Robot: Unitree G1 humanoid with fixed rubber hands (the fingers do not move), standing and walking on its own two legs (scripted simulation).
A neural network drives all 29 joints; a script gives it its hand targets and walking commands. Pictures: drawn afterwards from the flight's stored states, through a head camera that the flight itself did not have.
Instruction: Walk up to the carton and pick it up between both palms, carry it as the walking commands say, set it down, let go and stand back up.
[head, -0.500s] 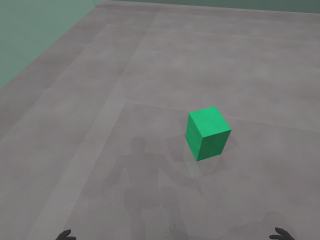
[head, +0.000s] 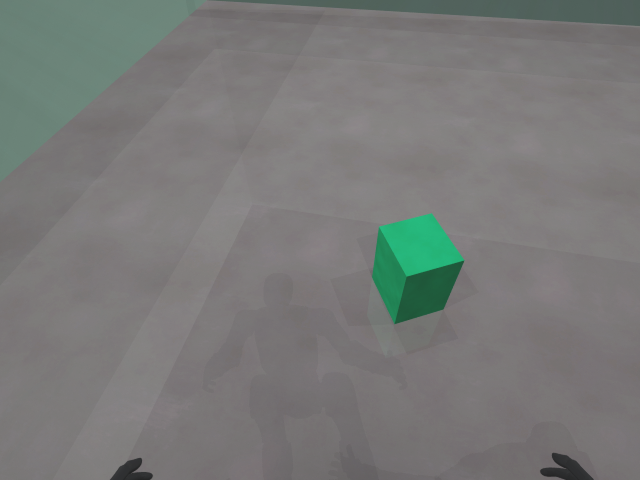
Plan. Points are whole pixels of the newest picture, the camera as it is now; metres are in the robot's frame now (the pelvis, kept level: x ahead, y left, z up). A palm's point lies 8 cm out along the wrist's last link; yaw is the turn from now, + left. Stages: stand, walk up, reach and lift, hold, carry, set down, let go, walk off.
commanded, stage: walk up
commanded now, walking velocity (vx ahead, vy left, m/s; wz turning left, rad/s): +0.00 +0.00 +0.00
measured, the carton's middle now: (412, 270) +0.84 -0.29 -0.63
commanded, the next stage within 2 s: none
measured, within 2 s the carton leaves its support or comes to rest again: neither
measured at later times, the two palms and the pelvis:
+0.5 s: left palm (160, 433) +0.20 +0.25 -0.11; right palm out of the picture +0.11 -0.41 -0.11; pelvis +0.08 -0.06 -0.03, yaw -11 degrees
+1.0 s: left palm (259, 274) +0.46 +0.13 -0.09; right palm out of the picture +0.17 -0.46 -0.12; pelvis +0.23 -0.13 -0.04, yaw -18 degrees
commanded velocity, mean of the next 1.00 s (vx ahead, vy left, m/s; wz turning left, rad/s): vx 0.00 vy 0.00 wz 0.00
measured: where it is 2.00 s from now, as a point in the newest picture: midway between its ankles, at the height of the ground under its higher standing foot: (376, 427)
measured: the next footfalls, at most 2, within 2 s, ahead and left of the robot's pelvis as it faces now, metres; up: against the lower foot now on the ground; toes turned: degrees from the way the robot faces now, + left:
right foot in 0.32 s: +0.15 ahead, -0.21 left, +0.00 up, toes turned -12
left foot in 0.54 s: +0.19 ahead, +0.03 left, +0.00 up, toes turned -7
